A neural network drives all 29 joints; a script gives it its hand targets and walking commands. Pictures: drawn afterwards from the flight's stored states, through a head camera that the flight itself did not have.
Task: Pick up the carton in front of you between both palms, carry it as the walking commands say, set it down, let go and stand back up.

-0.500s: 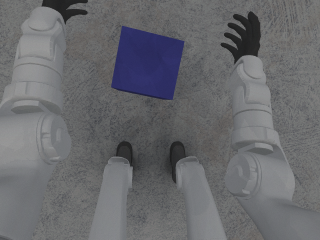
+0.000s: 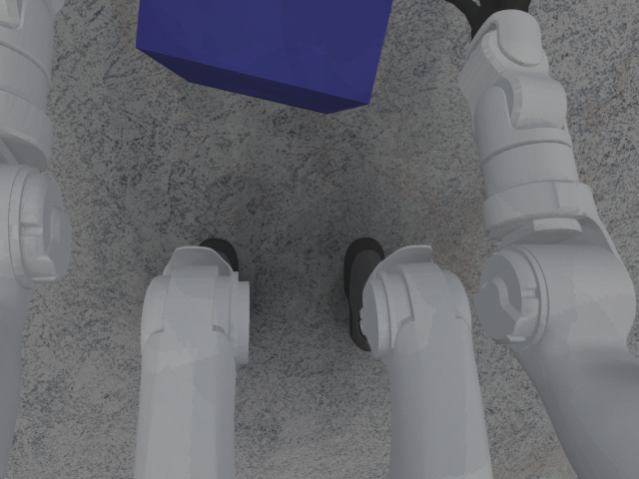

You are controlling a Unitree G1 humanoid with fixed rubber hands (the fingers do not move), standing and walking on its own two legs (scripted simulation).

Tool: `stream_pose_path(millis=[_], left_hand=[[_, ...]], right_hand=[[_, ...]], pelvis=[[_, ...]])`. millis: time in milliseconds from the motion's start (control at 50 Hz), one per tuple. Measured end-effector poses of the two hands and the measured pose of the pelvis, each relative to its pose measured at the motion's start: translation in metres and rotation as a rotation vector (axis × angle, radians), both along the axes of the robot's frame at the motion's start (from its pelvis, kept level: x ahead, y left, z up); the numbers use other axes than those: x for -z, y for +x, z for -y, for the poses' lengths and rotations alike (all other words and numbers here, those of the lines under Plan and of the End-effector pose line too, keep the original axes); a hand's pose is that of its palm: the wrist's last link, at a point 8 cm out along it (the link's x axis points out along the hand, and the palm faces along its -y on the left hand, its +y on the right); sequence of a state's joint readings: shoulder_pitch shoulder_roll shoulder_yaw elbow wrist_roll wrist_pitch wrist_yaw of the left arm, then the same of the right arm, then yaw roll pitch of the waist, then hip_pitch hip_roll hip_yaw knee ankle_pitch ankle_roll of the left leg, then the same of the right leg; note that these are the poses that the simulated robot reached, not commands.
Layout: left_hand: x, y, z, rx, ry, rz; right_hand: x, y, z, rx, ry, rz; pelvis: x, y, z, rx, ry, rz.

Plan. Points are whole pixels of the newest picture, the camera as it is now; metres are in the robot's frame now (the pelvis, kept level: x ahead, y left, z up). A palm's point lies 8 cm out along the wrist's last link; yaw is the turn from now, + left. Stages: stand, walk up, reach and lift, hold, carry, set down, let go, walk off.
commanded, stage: reach and lift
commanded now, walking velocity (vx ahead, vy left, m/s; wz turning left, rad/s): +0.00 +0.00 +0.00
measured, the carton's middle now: (274, 0) +0.57 +0.06 -0.30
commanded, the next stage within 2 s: none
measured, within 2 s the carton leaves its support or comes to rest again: leaves its support in 1.06 s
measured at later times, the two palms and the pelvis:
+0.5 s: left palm out of the picture +0.58 +0.22 -0.23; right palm (454, 27) +0.55 -0.13 -0.23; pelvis +0.01 +0.01 -0.06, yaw -1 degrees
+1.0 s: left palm out of the picture +0.58 +0.20 -0.23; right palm (433, 16) +0.55 -0.10 -0.22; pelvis +0.00 +0.01 -0.06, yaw -1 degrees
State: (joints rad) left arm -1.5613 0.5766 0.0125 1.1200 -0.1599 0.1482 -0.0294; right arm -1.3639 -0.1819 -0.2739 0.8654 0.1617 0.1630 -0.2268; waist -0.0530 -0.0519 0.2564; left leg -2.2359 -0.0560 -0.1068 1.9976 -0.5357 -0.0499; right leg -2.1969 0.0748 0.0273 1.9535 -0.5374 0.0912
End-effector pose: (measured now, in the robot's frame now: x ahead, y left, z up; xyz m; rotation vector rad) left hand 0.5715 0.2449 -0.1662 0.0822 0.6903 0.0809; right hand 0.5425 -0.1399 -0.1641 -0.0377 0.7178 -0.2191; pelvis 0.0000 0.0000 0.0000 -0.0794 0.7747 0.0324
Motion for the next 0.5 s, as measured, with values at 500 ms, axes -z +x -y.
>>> stream_pose_path(millis=[500], left_hand=[[0.065, 0.012, 0.021, 0.034, -0.012, -0.023]], right_hand=[[0.068, 0.003, -0.009, -0.017, 0.023, -0.030]], pelvis=[[0.058, 0.005, -0.011, 0.016, -0.012, 0.153]])
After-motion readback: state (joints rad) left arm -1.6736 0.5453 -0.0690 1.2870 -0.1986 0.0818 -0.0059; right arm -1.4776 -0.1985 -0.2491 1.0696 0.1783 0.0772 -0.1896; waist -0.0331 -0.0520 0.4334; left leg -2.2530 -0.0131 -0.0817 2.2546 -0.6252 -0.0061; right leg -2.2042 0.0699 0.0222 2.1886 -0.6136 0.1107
